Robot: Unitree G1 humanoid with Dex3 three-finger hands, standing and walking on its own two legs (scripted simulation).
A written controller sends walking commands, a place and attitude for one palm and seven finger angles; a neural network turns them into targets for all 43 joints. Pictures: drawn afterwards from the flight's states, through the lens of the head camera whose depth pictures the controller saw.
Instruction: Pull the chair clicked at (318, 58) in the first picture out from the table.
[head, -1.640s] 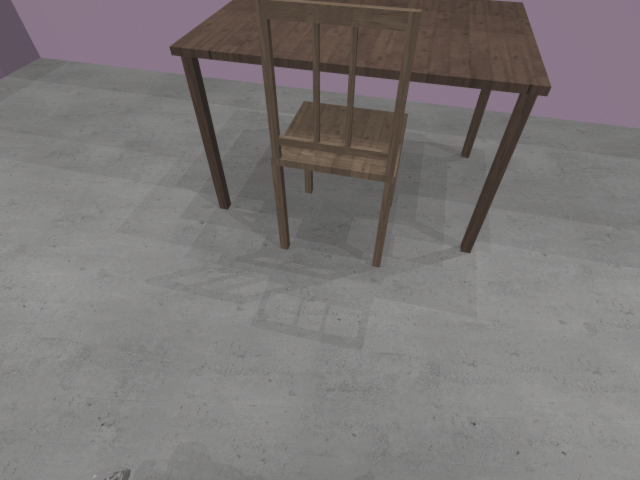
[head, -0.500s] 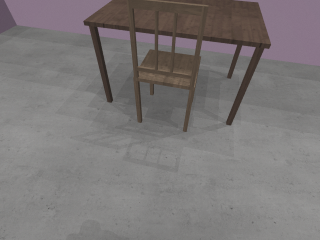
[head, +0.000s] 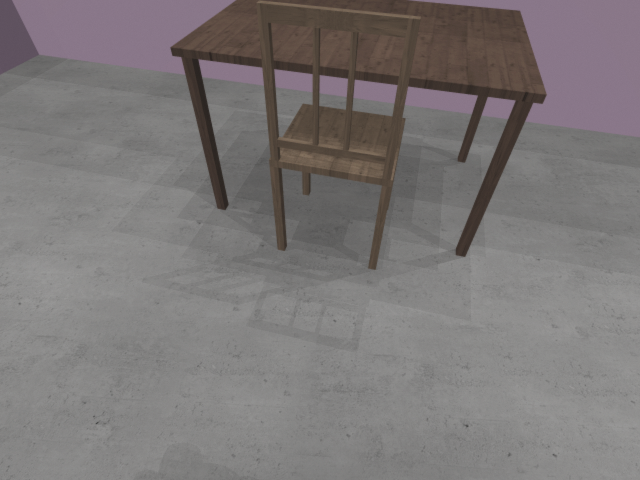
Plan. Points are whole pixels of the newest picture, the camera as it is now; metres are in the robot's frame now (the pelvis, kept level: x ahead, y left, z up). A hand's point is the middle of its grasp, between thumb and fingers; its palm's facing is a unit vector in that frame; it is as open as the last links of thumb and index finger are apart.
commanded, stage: walk to a spot facing it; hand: left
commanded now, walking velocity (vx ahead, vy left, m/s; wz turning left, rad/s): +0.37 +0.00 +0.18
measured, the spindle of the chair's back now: (316, 92) +1.13 +0.08 -0.05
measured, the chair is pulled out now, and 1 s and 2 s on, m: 0.00 0.00 0.00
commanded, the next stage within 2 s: turn to face it in 0.66 s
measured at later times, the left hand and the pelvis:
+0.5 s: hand (190, 464) +0.18 +0.21 -0.18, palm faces +0.02 -0.99 -0.16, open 7.3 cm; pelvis +0.14 +0.03 -0.01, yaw +2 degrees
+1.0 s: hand (214, 380) +0.32 +0.21 -0.20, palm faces +0.15 -0.98 -0.16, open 7.3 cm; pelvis +0.35 +0.03 -0.02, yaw +4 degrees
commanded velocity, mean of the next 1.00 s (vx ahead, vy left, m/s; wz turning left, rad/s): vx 0.24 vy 0.00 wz -0.01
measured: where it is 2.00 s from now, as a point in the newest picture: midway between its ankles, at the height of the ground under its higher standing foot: (323, 422)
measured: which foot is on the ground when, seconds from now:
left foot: down 0.00-0.62, up 0.64-0.92, down 0.94-1.00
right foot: down 0.00-0.20, up 0.22-0.60, down 0.62-0.96, up 0.98-1.00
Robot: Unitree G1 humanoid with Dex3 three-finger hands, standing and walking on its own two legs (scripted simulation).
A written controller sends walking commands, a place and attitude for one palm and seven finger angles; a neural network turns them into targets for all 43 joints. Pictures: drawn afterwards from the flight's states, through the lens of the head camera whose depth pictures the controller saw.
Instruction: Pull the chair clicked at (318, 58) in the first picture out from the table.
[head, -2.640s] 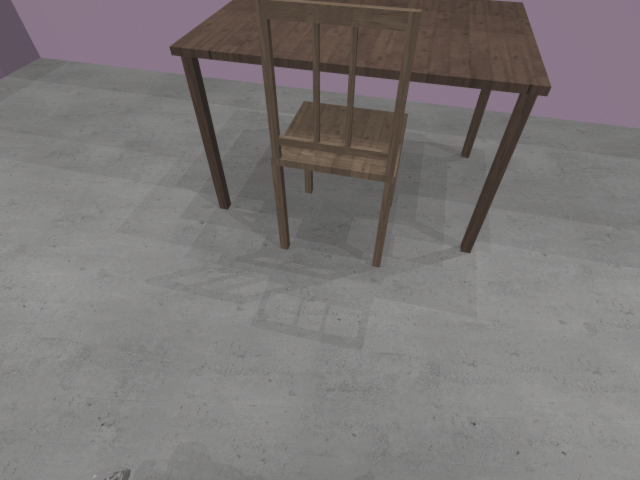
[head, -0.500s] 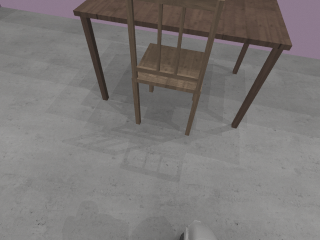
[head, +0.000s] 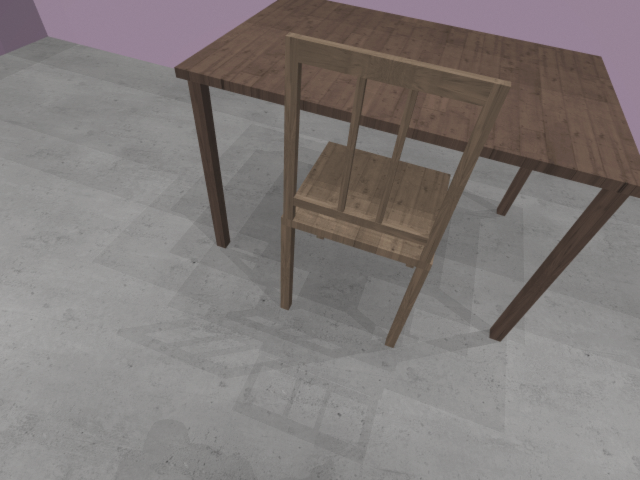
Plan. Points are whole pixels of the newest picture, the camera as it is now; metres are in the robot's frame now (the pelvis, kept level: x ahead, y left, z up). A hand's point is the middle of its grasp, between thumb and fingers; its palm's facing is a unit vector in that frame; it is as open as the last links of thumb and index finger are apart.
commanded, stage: turn to face it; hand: left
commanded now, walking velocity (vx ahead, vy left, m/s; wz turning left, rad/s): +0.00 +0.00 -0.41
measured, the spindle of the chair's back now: (350, 152) +0.78 +0.00 -0.03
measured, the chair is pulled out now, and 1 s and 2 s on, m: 0.00 0.00 0.00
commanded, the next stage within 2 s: take the last steps up to it in 0.44 s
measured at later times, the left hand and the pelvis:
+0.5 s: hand out of the picture +0.14 +0.15 -0.16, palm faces -0.12 -0.97 -0.20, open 7.4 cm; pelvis +0.06 -0.02 +0.01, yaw -10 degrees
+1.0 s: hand (266, 406) +0.26 +0.10 -0.15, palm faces -0.31 -0.94 -0.17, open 7.4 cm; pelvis +0.13 -0.04 +0.01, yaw -16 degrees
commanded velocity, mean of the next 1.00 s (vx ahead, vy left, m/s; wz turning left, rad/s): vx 0.14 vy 0.00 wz -0.17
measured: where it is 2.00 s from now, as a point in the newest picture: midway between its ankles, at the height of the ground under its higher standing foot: outside the picture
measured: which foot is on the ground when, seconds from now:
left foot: down 0.00-0.26, up 0.28-0.56, down 0.58-1.00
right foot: up 0.00-0.24, down 0.26-0.60, up 0.62-0.98, down 1.00-1.00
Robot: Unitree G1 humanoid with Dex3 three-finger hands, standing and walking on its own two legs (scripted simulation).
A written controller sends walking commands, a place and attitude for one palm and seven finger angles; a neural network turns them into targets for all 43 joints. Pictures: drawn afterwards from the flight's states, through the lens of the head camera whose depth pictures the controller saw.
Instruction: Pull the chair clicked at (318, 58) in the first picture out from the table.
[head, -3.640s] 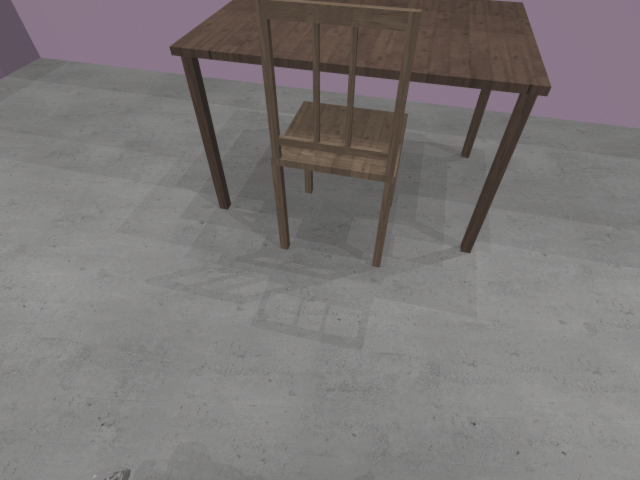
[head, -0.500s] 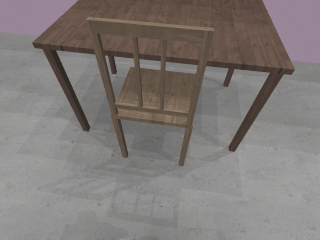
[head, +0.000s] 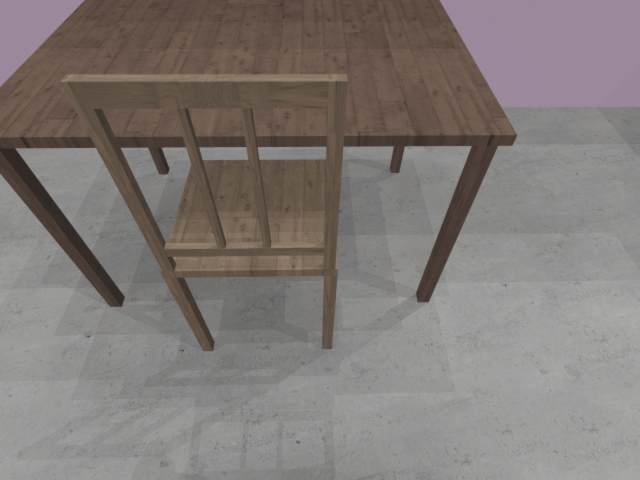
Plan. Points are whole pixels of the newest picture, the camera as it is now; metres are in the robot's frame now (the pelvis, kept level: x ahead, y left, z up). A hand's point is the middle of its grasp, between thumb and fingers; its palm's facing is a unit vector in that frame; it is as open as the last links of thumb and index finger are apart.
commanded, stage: take the last steps up to it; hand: left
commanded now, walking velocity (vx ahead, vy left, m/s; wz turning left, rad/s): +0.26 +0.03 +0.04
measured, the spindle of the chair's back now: (204, 188) +0.62 +0.22 -0.04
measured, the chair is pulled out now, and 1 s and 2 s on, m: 0.00 0.00 0.00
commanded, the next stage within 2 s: come to a stop and stand still in 0.30 s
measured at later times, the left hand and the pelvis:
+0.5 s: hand out of the picture +0.09 +0.19 -0.19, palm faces +0.10 -0.98 -0.14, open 7.4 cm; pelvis +0.14 +0.03 -0.01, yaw +1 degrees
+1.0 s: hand (220, 447) +0.20 +0.15 -0.16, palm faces +0.01 -0.97 -0.25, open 7.4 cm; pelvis +0.16 -0.03 +0.00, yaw +0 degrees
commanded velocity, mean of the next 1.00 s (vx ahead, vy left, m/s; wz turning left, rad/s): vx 0.00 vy -0.02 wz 0.01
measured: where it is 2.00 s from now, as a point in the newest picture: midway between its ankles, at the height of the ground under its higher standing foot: outside the picture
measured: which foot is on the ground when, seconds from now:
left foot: down 0.00-0.00, up 0.02-0.36, down 0.38-1.00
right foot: down 0.00-0.40, up 0.42-0.82, down 0.84-1.00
